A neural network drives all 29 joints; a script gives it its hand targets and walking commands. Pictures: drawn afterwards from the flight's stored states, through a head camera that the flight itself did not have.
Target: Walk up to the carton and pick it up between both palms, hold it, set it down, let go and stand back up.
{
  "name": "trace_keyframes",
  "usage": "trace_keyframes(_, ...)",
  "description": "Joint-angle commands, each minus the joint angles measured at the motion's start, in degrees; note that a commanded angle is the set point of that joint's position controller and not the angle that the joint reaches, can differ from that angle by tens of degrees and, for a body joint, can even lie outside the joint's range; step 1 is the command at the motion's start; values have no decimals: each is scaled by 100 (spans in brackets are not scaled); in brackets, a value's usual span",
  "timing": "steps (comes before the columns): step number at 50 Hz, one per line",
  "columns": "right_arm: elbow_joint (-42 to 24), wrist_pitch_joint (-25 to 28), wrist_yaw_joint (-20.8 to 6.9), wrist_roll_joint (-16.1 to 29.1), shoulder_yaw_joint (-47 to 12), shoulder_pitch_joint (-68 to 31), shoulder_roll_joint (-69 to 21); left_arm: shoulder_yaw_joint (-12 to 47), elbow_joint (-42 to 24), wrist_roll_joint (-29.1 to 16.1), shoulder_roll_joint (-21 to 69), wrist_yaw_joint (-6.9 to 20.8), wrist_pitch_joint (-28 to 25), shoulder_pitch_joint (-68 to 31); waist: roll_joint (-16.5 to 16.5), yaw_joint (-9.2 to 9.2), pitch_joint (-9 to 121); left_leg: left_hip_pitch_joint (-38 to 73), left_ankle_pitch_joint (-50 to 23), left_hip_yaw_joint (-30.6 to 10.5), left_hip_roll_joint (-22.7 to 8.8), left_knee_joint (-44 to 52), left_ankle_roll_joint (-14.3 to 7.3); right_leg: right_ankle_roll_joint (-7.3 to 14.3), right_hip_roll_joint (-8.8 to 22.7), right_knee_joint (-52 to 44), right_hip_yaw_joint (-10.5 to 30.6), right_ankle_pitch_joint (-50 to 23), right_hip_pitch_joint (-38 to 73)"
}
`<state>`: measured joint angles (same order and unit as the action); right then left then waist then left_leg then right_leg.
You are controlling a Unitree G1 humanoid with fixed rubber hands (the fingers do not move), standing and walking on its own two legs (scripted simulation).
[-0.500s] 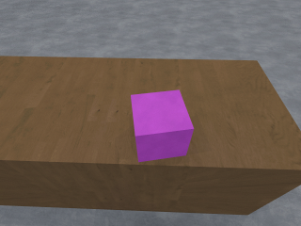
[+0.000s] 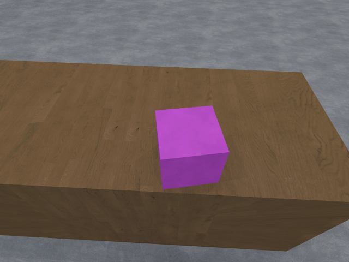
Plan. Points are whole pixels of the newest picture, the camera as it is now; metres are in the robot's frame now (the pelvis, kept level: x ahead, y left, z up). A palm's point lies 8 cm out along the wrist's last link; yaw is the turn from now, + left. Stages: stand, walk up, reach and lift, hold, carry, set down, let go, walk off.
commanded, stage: stand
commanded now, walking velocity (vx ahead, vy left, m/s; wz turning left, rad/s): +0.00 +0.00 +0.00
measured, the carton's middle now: (187, 147) +0.43 -0.01 -0.04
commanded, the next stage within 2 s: none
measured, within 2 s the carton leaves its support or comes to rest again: neither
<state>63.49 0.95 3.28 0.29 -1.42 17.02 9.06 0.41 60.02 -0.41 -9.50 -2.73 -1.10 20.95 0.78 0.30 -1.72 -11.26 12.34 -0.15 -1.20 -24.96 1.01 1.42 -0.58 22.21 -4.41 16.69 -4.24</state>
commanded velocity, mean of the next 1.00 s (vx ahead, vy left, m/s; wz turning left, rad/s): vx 0.00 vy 0.00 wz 0.00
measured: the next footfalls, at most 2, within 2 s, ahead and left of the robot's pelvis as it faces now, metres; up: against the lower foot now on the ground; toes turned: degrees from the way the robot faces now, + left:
none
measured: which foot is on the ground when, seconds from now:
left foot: down 0.00-1.00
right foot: down 0.00-1.00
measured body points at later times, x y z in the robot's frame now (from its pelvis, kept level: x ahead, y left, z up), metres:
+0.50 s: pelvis +0.00 +0.00 +0.00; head +0.00 +0.01 +0.45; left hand -0.03 +0.23 -0.16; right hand -0.01 -0.22 -0.16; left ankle +0.01 +0.13 -0.74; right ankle -0.05 -0.10 -0.74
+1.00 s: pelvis -0.01 +0.01 +0.00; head +0.00 +0.01 +0.45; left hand -0.03 +0.23 -0.16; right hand -0.01 -0.21 -0.16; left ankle +0.01 +0.13 -0.74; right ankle -0.05 -0.10 -0.74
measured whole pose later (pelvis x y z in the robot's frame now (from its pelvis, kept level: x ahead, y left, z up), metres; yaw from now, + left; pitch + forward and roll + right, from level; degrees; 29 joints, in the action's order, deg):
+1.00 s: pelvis -0.01 +0.01 +0.00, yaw +0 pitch -2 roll +0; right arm 64.2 0.9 3.2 0.1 -1.9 16.3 8.9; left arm 1.0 61.9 -0.4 -8.6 -2.8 -1.1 20.3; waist -0.2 0.0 -2.5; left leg -11.0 11.5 0.1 -0.6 -24.3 0.3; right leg 0.7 0.0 21.8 -4.3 15.8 -4.1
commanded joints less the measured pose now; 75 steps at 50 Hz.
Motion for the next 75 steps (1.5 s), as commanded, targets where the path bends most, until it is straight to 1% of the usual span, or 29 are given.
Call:
trace_keyframes(1,-46,27,29,-25,114,370,637,-101,-108,53,-541,-19,-55,660,-127,-60,-259,56,-1140,-315,-452,220,-130,20,766,-396,508,-1400,-309)
trace_keyframes(2,-90,34,32,-9,119,324,610,-86,-135,15,-560,-21,-53,640,-51,-54,-255,86,-1351,-325,-476,238,-120,8,785,-417,544,-1570,-431)
trace_keyframes(3,-107,28,36,4,98,357,592,-77,-102,-6,-542,-20,-51,574,180,-12,-385,83,-1305,-364,-491,295,-115,-7,783,-468,528,-1491,-514)
trace_keyframes(5,-23,25,18,19,108,463,580,-48,-153,-17,-513,-25,-36,545,-107,29,-324,70,-1206,-407,-465,382,-103,-9,779,-460,546,-1317,-472)
trace_keyframes(6,-59,40,17,6,91,428,616,-73,-144,-24,-537,-29,-34,499,-42,23,-362,100,-1369,-491,-507,391,-133,-28,748,-454,538,-1383,-423)
trace_keyframes(8,-73,27,14,-46,121,326,620,-93,-111,21,-522,-30,-50,637,-206,-30,-330,68,-1234,-374,-440,281,-143,-23,766,-458,554,-1299,-405)
trace_keyframes(9,-47,8,7,-5,124,315,577,-90,-50,9,-552,-40,-58,646,-40,5,-411,44,-1083,-406,-444,276,-158,-28,795,-600,578,-1110,-520)
trace_keyframes(11,-80,15,6,14,100,286,593,-95,-63,1,-611,-41,-64,542,-100,22,-478,134,-980,-408,-457,368,-136,-45,766,-591,565,-995,-634)
trace_keyframes(14,3,27,6,10,104,342,569,-81,-5,11,-453,-18,-48,589,15,15,-529,-3,-931,-438,-490,425,-150,-54,780,-610,533,-1015,-462)
trace_keyframes(16,-28,23,5,18,98,320,613,-41,-44,16,-428,-16,-51,634,-142,-21,-574,-36,-988,-428,-462,393,-130,-76,811,-660,577,-1015,-541)
trace_keyframes(17,-22,16,-1,0,95,349,537,-53,-25,8,-520,-19,-50,615,-77,0,-669,-72,-949,-455,-473,461,-146,-63,783,-616,584,-976,-595)
trace_keyframes(18,-21,11,-10,2,102,437,559,-43,3,12,-495,-22,-50,667,-239,2,-536,-101,-746,-445,-452,440,-136,-24,772,-610,584,-767,-495)
trace_keyframes(20,-13,43,-3,6,116,409,567,-93,-19,-1,-579,-21,-67,596,4,27,-235,15,-992,-479,-474,352,-146,6,790,-547,569,-1052,-290)
trace_keyframes(22,-35,50,-6,7,129,300,642,-59,-11,20,-515,-24,-75,652,-161,-34,-278,62,-893,-384,-422,365,-119,-23,784,-543,535,-934,-460)
trace_keyframes(23,-23,37,-8,-1,130,375,655,-48,-19,14,-534,-22,-65,650,-120,-2,-377,43,-805,-441,-428,372,-133,-49,784,-570,565,-761,-573)
trace_keyframes(24,14,38,-7,-18,137,404,589,-81,17,6,-599,-29,-68,569,-14,48,-439,52,-953,-451,-461,398,-145,-67,793,-586,538,-925,-545)
trace_keyframes(27,35,14,2,28,97,442,557,-35,11,-5,-456,-28,-65,689,-252,10,-601,-65,-1131,-429,-438,402,-116,-81,816,-624,546,-1095,-529)
trace_keyframes(30,12,38,1,-6,92,432,577,-96,-10,-4,-586,-22,-69,529,12,36,-286,62,-1116,-435,-445,365,-146,-37,783,-540,470,-1100,-332)
trace_keyframes(31,-10,45,13,-46,71,373,552,-64,-6,17,-520,-39,-55,523,-259,-43,-386,-23,-1516,-460,-517,361,-154,-82,774,-471,531,-1433,-292)
trace_keyframes(32,-9,40,18,-43,68,383,546,-47,36,19,-459,-42,-49,639,-240,-63,-321,-3,-1561,-436,-518,318,-165,-101,796,-473,530,-1468,-240)
trace_keyframes(36,-13,30,27,-21,57,430,570,-36,65,12,-482,-45,-29,607,-93,-40,-280,8,-1415,-436,-518,351,-160,-106,780,-471,521,-1362,-212)
trace_keyframes(42,-2,17,25,-19,46,435,561,-26,97,3,-482,-39,-23,557,-81,-29,-388,-17,-1176,-442,-516,416,-147,-106,772,-529,541,-1096,-343)
trace_keyframes(68,32,26,13,-25,41,512,536,-38,174,-2,-472,-20,-42,544,-114,-26,-480,-104,-670,-440,-497,501,-113,-85,747,-617,621,-639,-552)
trace_keyframes(69,43,31,8,37,103,578,560,-68,154,30,-525,-28,-47,612,-171,10,-285,-127,-407,-350,-386,443,-122,-38,767,-556,597,-404,-438)
trace_keyframes(71,19,30,-2,28,81,593,550,-94,134,46,-612,-16,-43,531,-63,34,-402,-187,-337,-404,-393,430,-124,-14,769,-514,560,-242,-526)
trace_keyframes(72,-3,23,-2,14,73,395,580,-53,161,5,-455,-7,-31,600,-85,-27,-509,-184,-399,-416,-401,415,-128,-56,750,-560,576,-329,-692)
trace_keyframes(73,8,8,-11,36,94,486,550,-59,163,-16,-497,-27,-27,610,115,13,-582,-307,-345,-476,-413,440,-150,-49,770,-635,580,-225,-682)
trace_keyframes(74,15,0,-5,15,81,438,552,-22,170,-24,-444,-29,-16,603,41,-27,-711,-318,-331,-437,-391,444,-128,-65,763,-678,561,-174,-846)
trace_keyframes(75,-5,-4,-7,17,76,501,525,-24,150,-36,-478,-34,-15,612,142,19,-774,-344,-272,-473,-434,488,-131,-85,769,-699,554,-65,-897)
